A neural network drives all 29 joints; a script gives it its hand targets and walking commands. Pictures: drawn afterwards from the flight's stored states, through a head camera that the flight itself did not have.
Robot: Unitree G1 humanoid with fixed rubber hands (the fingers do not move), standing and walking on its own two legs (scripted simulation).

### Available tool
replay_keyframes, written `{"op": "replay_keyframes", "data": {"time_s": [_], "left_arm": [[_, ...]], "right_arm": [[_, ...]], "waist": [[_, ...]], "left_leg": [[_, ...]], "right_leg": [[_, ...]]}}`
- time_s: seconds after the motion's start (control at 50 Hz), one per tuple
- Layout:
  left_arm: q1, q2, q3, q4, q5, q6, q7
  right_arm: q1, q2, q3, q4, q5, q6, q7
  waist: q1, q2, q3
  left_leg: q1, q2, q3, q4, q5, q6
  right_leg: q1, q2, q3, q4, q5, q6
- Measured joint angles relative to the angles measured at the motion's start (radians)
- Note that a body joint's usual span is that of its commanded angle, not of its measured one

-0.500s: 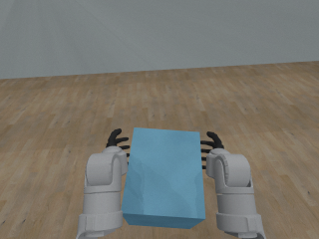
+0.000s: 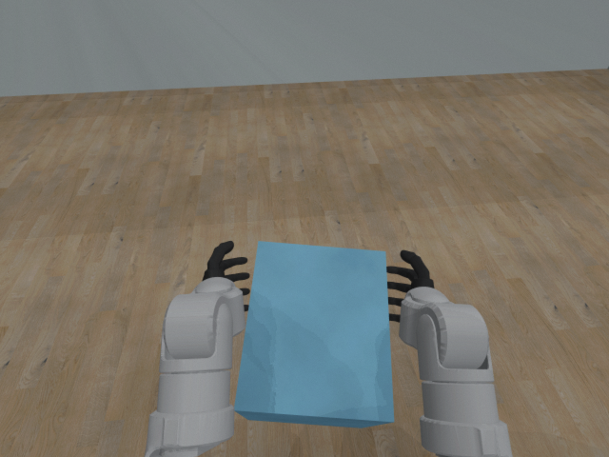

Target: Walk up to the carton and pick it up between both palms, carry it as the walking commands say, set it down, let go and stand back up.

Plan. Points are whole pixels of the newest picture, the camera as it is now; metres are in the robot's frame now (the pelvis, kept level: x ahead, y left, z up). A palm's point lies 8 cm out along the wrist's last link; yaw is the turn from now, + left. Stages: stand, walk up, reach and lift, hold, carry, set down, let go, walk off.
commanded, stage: carry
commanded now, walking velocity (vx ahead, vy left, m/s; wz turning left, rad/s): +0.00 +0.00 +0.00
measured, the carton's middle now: (313, 340) +0.30 +0.00 -0.01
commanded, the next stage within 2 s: none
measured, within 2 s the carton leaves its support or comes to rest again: neither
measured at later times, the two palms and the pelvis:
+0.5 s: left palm (205, 301) +0.28 +0.12 +0.12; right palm (424, 308) +0.27 -0.13 +0.11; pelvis -0.02 +0.00 +0.01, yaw -1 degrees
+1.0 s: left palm (216, 313) +0.27 +0.11 +0.11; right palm (432, 323) +0.26 -0.14 +0.09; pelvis -0.03 +0.00 +0.00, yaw -2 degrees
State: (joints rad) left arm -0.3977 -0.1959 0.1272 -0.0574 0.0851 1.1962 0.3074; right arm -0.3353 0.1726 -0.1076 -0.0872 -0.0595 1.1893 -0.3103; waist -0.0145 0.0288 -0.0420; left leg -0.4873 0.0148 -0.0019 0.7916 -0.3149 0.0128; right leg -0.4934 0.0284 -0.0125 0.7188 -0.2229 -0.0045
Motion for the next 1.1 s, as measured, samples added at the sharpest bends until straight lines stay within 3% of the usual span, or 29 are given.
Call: {"op": "replay_keyframes", "data": {"time_s": [0.06,0.26,0.5,0.64,0.76,0.86,0.92,1.0,1.1], "left_arm": [[0.003,0.001,0.004,-0.043,0.006,-0.013,0.004],[-0.012,-0.005,0.019,-0.019,0.003,-0.039,-0.006],[0.003,0.001,0.020,0.030,0.005,-0.039,-0.010],[0.027,0.010,0.009,-0.034,-0.024,-0.037,-0.005],[0.023,0.008,-0.001,-0.021,-0.008,-0.046,-0.011],[0.037,0.014,-0.002,-0.043,-0.017,-0.044,-0.015],[0.046,0.017,-0.012,-0.074,-0.034,-0.036,-0.015],[0.049,0.017,-0.022,-0.044,-0.013,-0.046,-0.027],[0.070,0.025,-0.032,-0.075,-0.009,-0.040,-0.020]], "right_arm": [[-0.002,0.001,0.010,-0.019,0.011,-0.002,0.008],[-0.032,0.012,-0.005,0.010,-0.031,-0.008,0.010],[-0.027,0.010,-0.007,0.058,-0.029,-0.003,0.008],[-0.015,0.006,0.006,0.014,-0.006,-0.016,0.001],[-0.001,0.001,0.014,0.007,-0.014,-0.021,0.009],[0.010,-0.002,0.023,-0.008,-0.004,-0.021,0.012],[0.020,-0.005,0.024,-0.042,0.004,-0.016,0.008],[0.023,-0.006,0.026,-0.022,-0.009,-0.019,0.012],[0.042,-0.012,0.043,-0.026,0.005,-0.022,0.026]], "waist": [[-0.002,-0.033,0.012],[0.029,-0.025,-0.051],[0.020,-0.028,-0.069],[0.017,-0.030,-0.038],[0.024,-0.015,-0.021],[0.010,-0.026,-0.022],[0.017,-0.022,-0.011],[0.019,0.002,-0.018],[0.007,-0.045,-0.017]], "left_leg": [[0.017,-0.016,0.019,-0.078,0.066,0.011],[0.039,-0.023,0.041,-0.176,0.135,0.015],[0.029,-0.006,0.050,-0.165,0.138,0.011],[0.014,-0.007,0.059,-0.147,0.134,0.006],[-0.002,0.004,0.046,-0.096,0.073,0.014],[-0.010,0.000,0.052,-0.105,0.123,0.005],[-0.016,-0.001,0.050,-0.079,0.088,-0.003],[-0.001,0.002,0.021,-0.026,-0.020,0.006],[0.036,-0.013,0.031,-0.117,0.069,0.014]], "right_leg": [[0.007,-0.017,0.018,-0.055,0.007,0.004],[0.021,-0.033,0.028,-0.147,0.111,0.014],[0.012,-0.029,0.021,-0.140,0.099,0.007],[-0.014,-0.034,0.024,-0.101,0.090,0.001],[-0.010,-0.022,0.015,-0.109,0.112,0.004],[-0.039,-0.024,0.010,-0.021,-0.015,-0.007],[-0.030,-0.020,0.013,-0.034,0.064,-0.016],[-0.017,-0.001,-0.006,-0.074,0.077,-0.010],[-0.002,-0.017,-0.003,-0.113,0.031,-0.003]]}}
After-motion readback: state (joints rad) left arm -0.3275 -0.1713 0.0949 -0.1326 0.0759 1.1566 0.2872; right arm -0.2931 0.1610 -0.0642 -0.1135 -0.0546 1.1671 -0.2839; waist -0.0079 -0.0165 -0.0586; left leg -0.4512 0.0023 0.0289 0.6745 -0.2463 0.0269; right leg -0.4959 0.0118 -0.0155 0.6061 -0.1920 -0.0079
